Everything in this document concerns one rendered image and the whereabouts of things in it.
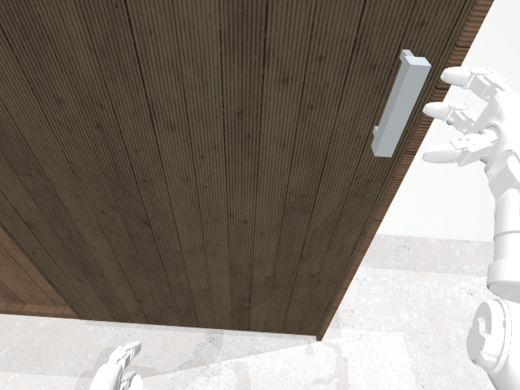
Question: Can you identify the handle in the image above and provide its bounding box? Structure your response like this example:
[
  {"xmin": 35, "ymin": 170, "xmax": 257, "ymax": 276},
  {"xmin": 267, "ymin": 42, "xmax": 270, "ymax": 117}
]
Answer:
[{"xmin": 371, "ymin": 50, "xmax": 431, "ymax": 158}]

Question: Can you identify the right robot forearm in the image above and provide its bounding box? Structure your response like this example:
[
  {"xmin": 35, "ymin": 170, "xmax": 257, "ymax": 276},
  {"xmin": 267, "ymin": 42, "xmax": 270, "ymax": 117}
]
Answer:
[{"xmin": 484, "ymin": 141, "xmax": 520, "ymax": 304}]

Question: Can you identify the right robot upper arm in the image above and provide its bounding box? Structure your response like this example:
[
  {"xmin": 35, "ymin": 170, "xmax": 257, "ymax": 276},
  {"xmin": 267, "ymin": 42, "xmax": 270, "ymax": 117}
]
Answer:
[{"xmin": 466, "ymin": 299, "xmax": 520, "ymax": 390}]

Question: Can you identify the wardrobe door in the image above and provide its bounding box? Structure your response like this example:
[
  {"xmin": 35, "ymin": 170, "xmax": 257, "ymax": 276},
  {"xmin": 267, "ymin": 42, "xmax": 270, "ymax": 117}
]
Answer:
[
  {"xmin": 0, "ymin": 228, "xmax": 69, "ymax": 307},
  {"xmin": 0, "ymin": 0, "xmax": 476, "ymax": 336}
]

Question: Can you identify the robot left hand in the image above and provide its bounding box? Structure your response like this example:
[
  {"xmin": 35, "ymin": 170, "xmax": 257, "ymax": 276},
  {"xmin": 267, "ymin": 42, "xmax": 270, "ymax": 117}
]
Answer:
[{"xmin": 89, "ymin": 341, "xmax": 148, "ymax": 390}]

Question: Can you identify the robot right hand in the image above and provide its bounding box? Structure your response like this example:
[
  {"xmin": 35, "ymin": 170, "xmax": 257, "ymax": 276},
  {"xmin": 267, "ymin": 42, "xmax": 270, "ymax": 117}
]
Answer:
[{"xmin": 422, "ymin": 67, "xmax": 520, "ymax": 167}]

